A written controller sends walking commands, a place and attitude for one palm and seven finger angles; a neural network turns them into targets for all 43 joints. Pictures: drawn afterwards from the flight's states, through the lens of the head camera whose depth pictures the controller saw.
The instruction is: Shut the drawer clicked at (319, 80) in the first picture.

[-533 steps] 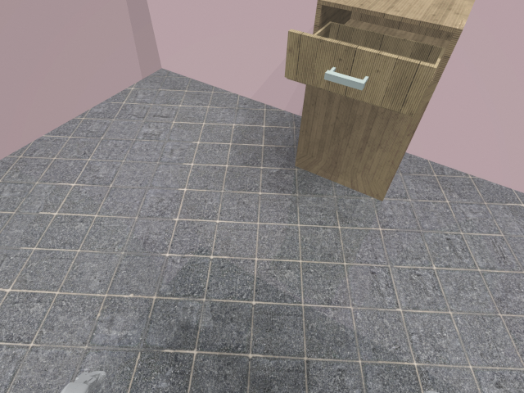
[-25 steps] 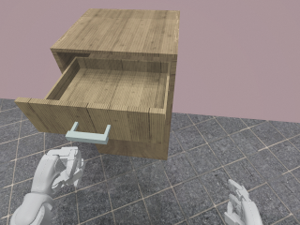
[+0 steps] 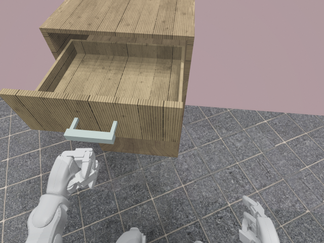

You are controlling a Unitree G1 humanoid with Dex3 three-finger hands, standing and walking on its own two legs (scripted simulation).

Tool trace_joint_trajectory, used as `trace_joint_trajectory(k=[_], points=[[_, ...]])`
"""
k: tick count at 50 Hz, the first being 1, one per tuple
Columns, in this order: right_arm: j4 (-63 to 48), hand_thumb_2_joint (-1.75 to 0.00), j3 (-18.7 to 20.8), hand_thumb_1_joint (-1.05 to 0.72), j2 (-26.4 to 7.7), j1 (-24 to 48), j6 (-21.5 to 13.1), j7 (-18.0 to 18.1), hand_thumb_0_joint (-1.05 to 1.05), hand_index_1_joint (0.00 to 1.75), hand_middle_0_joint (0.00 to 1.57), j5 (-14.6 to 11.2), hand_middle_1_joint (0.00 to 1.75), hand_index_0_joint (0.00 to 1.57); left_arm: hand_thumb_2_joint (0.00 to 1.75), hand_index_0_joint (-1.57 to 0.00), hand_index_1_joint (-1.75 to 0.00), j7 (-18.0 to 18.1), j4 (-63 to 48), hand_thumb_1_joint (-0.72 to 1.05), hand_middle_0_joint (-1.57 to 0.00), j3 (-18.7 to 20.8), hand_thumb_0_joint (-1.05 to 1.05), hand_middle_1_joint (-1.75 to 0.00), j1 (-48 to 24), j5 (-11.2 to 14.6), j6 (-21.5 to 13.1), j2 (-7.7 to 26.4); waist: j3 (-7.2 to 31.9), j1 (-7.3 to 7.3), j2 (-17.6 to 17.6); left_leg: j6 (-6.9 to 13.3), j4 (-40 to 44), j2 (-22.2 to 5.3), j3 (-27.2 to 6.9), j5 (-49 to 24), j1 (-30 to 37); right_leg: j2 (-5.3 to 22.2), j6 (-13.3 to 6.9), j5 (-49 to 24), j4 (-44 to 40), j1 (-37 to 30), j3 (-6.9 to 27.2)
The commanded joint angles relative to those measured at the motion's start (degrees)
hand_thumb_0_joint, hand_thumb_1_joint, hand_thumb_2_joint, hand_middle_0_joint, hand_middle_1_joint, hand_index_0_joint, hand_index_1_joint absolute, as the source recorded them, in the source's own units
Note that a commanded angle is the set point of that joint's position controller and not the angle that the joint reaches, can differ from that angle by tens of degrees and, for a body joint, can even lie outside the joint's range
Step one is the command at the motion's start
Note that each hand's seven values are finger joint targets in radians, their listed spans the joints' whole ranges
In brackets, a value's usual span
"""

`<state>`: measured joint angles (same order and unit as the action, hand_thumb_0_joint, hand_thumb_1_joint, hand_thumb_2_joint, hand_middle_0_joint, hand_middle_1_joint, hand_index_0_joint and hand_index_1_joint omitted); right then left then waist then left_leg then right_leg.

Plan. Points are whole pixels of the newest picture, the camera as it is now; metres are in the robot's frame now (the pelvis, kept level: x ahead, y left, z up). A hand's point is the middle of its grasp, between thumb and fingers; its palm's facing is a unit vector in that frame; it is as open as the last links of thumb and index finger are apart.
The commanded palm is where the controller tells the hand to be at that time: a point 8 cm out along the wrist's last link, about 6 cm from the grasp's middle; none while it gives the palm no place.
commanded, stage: bring the fist close to the handle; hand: left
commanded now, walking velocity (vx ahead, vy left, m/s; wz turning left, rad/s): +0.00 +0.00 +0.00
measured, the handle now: (92, 129) +0.39 +0.20 +0.03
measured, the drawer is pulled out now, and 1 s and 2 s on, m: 0.29 0.28 0.17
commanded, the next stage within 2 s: push the drawer shut in 0.58 s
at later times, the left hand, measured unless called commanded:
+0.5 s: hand (104, 163) +0.29 +0.15 +0.03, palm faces -0.08 -0.99 -0.07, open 3.3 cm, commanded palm +0.27 +0.22 +0.04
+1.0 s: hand (106, 157) +0.31 +0.15 +0.03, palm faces -0.09 -0.99 -0.07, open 3.3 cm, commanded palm +0.30 +0.21 +0.04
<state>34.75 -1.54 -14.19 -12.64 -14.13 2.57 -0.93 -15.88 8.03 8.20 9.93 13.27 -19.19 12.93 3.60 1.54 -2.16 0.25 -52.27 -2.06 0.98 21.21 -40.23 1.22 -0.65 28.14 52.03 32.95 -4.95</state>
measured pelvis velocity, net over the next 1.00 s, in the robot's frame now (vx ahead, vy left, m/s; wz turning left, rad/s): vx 0.00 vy -0.01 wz -0.01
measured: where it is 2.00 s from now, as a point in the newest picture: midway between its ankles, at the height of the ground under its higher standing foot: outside the picture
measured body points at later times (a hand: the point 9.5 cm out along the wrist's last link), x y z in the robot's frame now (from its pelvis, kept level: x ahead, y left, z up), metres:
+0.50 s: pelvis -0.01 -0.01 -0.02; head +0.06 -0.02 +0.43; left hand +0.29 +0.21 +0.04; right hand +0.14 -0.25 -0.11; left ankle +0.05 +0.12 -0.69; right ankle -0.02 -0.11 -0.69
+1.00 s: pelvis +0.00 -0.01 -0.02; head +0.07 -0.02 +0.43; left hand +0.31 +0.21 +0.04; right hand +0.15 -0.26 -0.11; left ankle +0.05 +0.12 -0.69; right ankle -0.02 -0.11 -0.69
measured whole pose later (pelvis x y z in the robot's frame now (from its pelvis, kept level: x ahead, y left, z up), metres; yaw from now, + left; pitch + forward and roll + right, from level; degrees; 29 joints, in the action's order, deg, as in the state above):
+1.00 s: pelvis +0.00 -0.01 -0.02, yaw +0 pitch +13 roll -1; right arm 34.0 -0.9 -14.7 -12.9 -8.8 2.1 -1.0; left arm -14.4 18.0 9.5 -0.9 12.4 -20.7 14.1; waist 5.5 2.4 -2.3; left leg -0.8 -57.6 -3.1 0.5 23.4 -47.2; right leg 0.4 -1.8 30.8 58.0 40.2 -5.0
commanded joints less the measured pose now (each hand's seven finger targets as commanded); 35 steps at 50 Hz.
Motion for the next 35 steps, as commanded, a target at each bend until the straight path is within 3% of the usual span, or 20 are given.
trace_joint_trajectory(k=[1, 2, 4, 6, 7, 10, 12, 14, 15, 18, 20, 21, 22, 23, 27, 28, 30, 34, 35], points=[[-8.5, -0.9, 3.2, -0.9, -7.6, 2.1, -2.6, 0.4, 0.0, 0.3, 0.2, -0.4, 0.3, 0.2, 0.9, -1.4, -1.6, 1.1, -11.5, 0.9, -1.4, 3.0, 0.0, -1.6, -9.9, 1.0, -4.8, 6.3, 15.4, 0.19, -1.4, 0.7, 5.9, 1.4, -2.8, -9.5, 14.2, -1.5, 0.0, -14.1, -6.4, 2.2, 1.2], [-8.1, -0.9, 3.2, -0.9, -7.9, 1.9, -2.2, 0.3, 0.0, 0.3, 0.2, -0.3, 0.3, 0.2, 0.9, -1.4, -1.6, 1.7, -10.2, 0.9, -1.4, 4.0, 0.0, -1.6, -10.1, 0.3, -4.8, 7.7, 15.1, 0.29, -0.4, 0.8, 5.4, 1.2, -2.9, -9.4, 13.2, -1.6, 0.0, -13.9, -6.0, 2.8, 1.3], [-8.6, -0.9, 3.2, -0.9, -7.7, 1.7, -1.5, 0.1, 0.0, 0.3, 0.2, -0.3, 0.3, 0.2, 0.9, -1.4, -1.6, 2.0, -8.6, 0.9, -1.4, 2.4, 0.0, -1.6, -11.0, 0.1, -4.8, 5.8, 14.9, 0.61, 0.7, 0.7, 4.7, 1.2, -2.7, -9.4, 12.0, -1.5, 0.1, -14.5, -5.2, 3.7, 1.3], [-8.5, -0.9, 3.3, -0.9, -7.6, 1.8, -1.2, -0.1, 0.0, 0.3, 0.2, -0.3, 0.3, 0.2, 0.9, -1.4, -1.6, 2.3, -7.5, 0.9, -1.4, 2.0, 0.0, -1.6, -13.0, -0.2, -5.0, 5.6, 14.4, 0.68, -0.9, 0.5, 4.0, 1.1, -2.8, -8.3, 11.0, -1.6, 0.1, -13.2, -4.4, 5.4, 1.4], [-8.5, -0.9, 3.4, -0.9, -7.9, 1.4, -0.7, -0.2, 0.0, 0.3, 0.2, -0.1, 0.3, 0.2, 0.9, -1.4, -1.6, 2.6, -6.1, 0.9, -1.4, 3.0, 0.0, -1.6, -12.2, -0.6, -4.9, 6.6, 14.2, 0.5, 1.5, 0.8, 3.7, 1.1, -2.8, -7.8, 9.6, -1.7, 0.1, -12.9, -4.4, 5.2, 1.5], [-9.4, -0.9, 3.4, -0.9, -7.8, 1.7, 0.2, -0.4, 0.0, 0.3, 0.2, -0.2, 0.3, 0.2, 0.9, -1.4, -1.6, 2.9, -6.0, 0.9, -1.4, 3.6, 0.0, -1.6, -13.5, -0.4, -5.3, 6.9, 15.5, 0.02, 1.3, 0.7, 3.1, 1.3, -2.5, -7.2, 8.2, -1.5, 0.0, -12.6, -3.6, 4.9, 1.9], [-9.8, -0.9, 3.5, -0.9, -7.9, 1.8, 0.6, -0.4, 0.0, 0.3, 0.2, -0.1, 0.3, 0.2, 0.9, -1.4, -1.6, 3.4, -8.4, 0.9, -1.4, 5.0, 0.0, -1.6, -13.8, -0.6, -5.7, 9.0, 17.6, -0.47, -1.4, 0.8, 2.9, 1.2, -2.3, -8.6, 9.5, -1.6, -0.2, -13.5, -3.3, 4.0, 2.1], [-10.4, -0.9, 3.5, -0.9, -7.5, 1.8, 0.9, -0.5, 0.0, 0.3, 0.2, -0.3, 0.3, 0.2, 0.9, -1.4, -1.6, 3.7, -11.1, 0.9, -1.4, 4.4, 0.0, -1.6, -13.9, -0.4, -6.0, 8.6, 20.0, -0.36, -2.6, 0.9, 2.8, 1.2, -2.0, -10.1, 11.1, -1.5, -0.1, -15.0, -3.4, 2.9, 2.3], [-10.3, -0.9, 3.4, -0.9, -7.3, 1.7, 0.9, -0.5, 0.0, 0.3, 0.2, -0.3, 0.3, 0.2, 0.9, -1.4, -1.6, 3.9, -11.6, 0.9, -1.4, 4.0, 0.0, -1.6, -14.3, -0.3, -6.1, 8.1, 19.9, -0.21, -3.4, 0.8, 2.8, 1.1, -2.2, -10.3, 11.7, -1.6, -0.2, -14.9, -3.4, 3.3, 2.1], [-9.5, -0.9, 3.2, -0.9, -7.6, 1.5, 1.3, -0.2, 0.0, 0.3, 0.2, -0.5, 0.3, 0.2, 0.9, -1.4, -1.6, 4.3, -8.1, 0.9, -1.4, 2.4, 0.0, -1.6, -15.9, -0.3, -5.5, 6.8, 15.2, 1.61, 1.1, 1.0, 2.8, 0.8, -2.6, -6.2, 8.7, -1.9, 0.2, -11.4, -4.3, 5.8, 2.1], [-9.0, -0.9, 3.2, -0.9, -8.0, 1.2, 1.5, 0.0, 0.0, 0.3, 0.2, -0.6, 0.3, 0.2, 0.9, -1.4, -1.6, 4.0, -5.5, 0.9, -1.4, 2.9, 0.0, -1.6, -16.5, -0.3, -5.0, 7.4, 13.4, 1.84, 1.7, 1.0, 2.7, 1.0, -2.5, -3.8, 7.0, -1.8, 0.3, -9.2, -4.9, 6.5, 2.5], [-9.3, -0.9, 3.1, -0.9, -8.0, 1.4, 1.6, 0.0, 0.0, 0.3, 0.2, -0.7, 0.3, 0.2, 0.9, -1.4, -1.6, 3.7, -5.4, 0.9, -1.4, 2.0, 0.0, -1.6, -16.5, -0.1, -4.7, 6.3, 13.6, 1.76, 1.2, 1.0, 2.7, 1.2, -2.3, -3.8, 7.0, -1.7, 0.3, -9.5, -5.1, 6.0, 2.6], [-9.1, -0.9, 3.3, -0.9, -8.3, 1.1, 1.8, 0.1, 0.0, 0.3, 0.2, -0.7, 0.3, 0.2, 0.9, -1.4, -1.6, 3.8, -3.9, 0.9, -1.4, 3.5, 0.0, -1.6, -15.5, -0.4, -4.3, 8.1, 13.2, 1.64, 2.4, 1.2, 2.6, 1.2, -2.3, -3.7, 6.4, -1.7, 0.3, -9.2, -5.5, 5.8, 2.8], [-9.4, -0.9, 3.2, -0.9, -8.1, 1.2, 1.9, 0.1, 0.0, 0.3, 0.2, -0.8, 0.3, 0.2, 0.9, -1.4, -1.6, 3.3, -4.3, 0.9, -1.4, 2.4, 0.0, -1.6, -15.7, -0.2, -4.2, 6.8, 14.8, 1.45, 1.9, 1.2, 2.6, 1.3, -2.0, -4.4, 7.1, -1.5, 0.4, -10.2, -5.3, 5.0, 3.0], [-9.8, -0.9, 3.4, -0.9, -8.3, 0.9, 2.4, 0.2, 0.0, 0.3, 0.2, -0.6, 0.3, 0.2, 0.9, -1.4, -1.6, 2.9, -5.9, 0.9, -1.4, 6.7, 0.0, -1.6, -14.1, 0.4, -4.0, 11.1, 18.0, 0.29, 1.7, 1.3, 2.3, 1.4, -1.4, -8.3, 7.9, -1.4, 0.4, -15.1, -5.3, 1.3, 3.8], [-10.3, -0.9, 3.2, -0.9, -7.9, 1.1, 2.5, 0.1, 0.0, 0.3, 0.2, -0.6, 0.3, 0.2, 0.9, -1.4, -1.6, 2.9, -6.7, 0.9, -1.4, 6.7, 0.0, -1.6, -13.4, 0.9, -4.3, 10.4, 18.3, -0.2, 0.6, 1.3, 2.5, 1.6, -1.2, -9.1, 8.0, -1.3, 0.3, -16.4, -5.2, 0.3, 3.9], [-9.9, -0.9, 3.2, -0.9, -7.5, 1.2, 2.4, 0.0, 0.0, 0.3, 0.2, -0.6, 0.3, 0.2, 0.9, -1.4, -1.6, 2.9, -8.2, 0.9, -1.4, 6.1, 0.0, -1.6, -15.8, 0.8, -5.3, 9.9, 18.6, 0.43, -0.5, 1.1, 2.2, 1.5, -1.2, -10.5, 9.0, -1.4, 0.4, -18.2, -4.6, 0.7, 3.6], [-9.9, -0.9, 3.3, -0.9, -7.5, 0.8, 2.3, -0.4, 0.0, 0.3, 0.2, -0.6, 0.3, 0.2, 0.9, -1.4, -1.6, 2.5, -6.6, 0.9, -1.4, 4.5, 0.0, -1.6, -12.3, 0.9, -6.0, 8.0, 16.4, 0.71, -0.1, 1.1, 2.0, 1.5, -1.2, -10.0, 8.5, -1.4, 0.4, -18.1, -4.8, 1.7, 3.5], [-9.7, -0.9, 3.3, -0.9, -7.6, 0.8, 2.4, -0.4, 0.0, 0.3, 0.2, -0.7, 0.3, 0.2, 0.9, -1.4, -1.6, 2.3, -6.1, 0.9, -1.4, 4.2, 0.0, -1.6, -13.1, 0.9, -5.9, 8.0, 15.6, 1.34, 0.2, 1.1, 1.9, 1.4, -1.1, -9.2, 8.3, -1.5, 0.5, -17.2, -5.0, 2.7, 3.4]])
